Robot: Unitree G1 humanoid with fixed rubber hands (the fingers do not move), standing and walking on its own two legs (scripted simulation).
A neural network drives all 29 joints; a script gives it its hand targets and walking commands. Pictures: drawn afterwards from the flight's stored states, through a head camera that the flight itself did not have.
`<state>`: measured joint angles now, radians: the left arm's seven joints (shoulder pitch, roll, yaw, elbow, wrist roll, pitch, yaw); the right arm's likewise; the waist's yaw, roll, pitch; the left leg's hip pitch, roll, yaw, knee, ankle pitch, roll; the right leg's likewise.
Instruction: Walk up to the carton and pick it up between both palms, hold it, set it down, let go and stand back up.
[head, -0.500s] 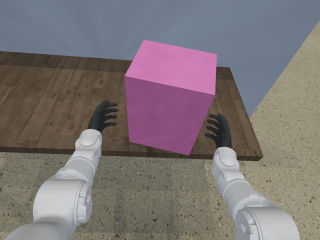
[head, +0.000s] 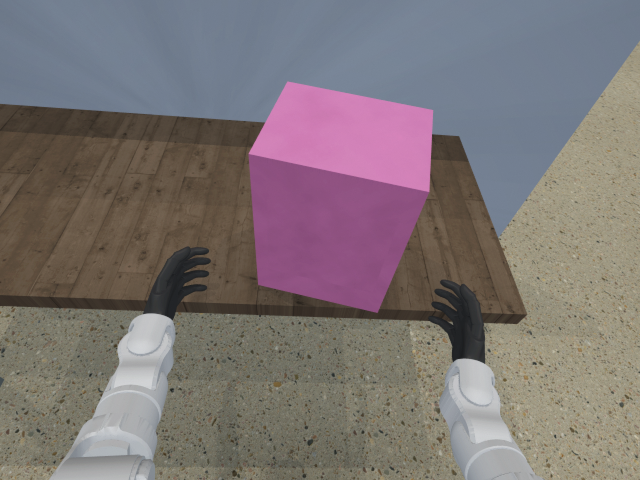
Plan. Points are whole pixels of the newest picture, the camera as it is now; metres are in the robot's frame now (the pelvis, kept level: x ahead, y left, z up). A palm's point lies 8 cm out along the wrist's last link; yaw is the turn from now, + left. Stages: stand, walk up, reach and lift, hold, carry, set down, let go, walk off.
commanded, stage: set down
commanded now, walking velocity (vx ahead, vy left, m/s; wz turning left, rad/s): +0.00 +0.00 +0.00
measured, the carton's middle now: (336, 206) +0.52 -0.01 +0.02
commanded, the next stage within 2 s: none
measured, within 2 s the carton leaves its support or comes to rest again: neither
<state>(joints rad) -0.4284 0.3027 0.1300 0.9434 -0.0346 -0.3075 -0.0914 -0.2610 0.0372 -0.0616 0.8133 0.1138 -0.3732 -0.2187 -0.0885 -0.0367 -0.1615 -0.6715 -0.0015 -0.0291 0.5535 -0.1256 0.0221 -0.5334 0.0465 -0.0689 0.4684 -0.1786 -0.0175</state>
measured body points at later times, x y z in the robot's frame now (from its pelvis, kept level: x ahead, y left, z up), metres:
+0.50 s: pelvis +0.01 -0.01 +0.00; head +0.04 +0.05 +0.45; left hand +0.31 +0.24 -0.02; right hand +0.23 -0.19 +0.01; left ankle +0.08 +0.08 -0.73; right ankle +0.02 -0.12 -0.73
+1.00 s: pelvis +0.05 -0.01 +0.01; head +0.05 +0.02 +0.46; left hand +0.29 +0.25 -0.03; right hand +0.24 -0.20 -0.01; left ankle +0.08 +0.08 -0.73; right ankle +0.02 -0.12 -0.73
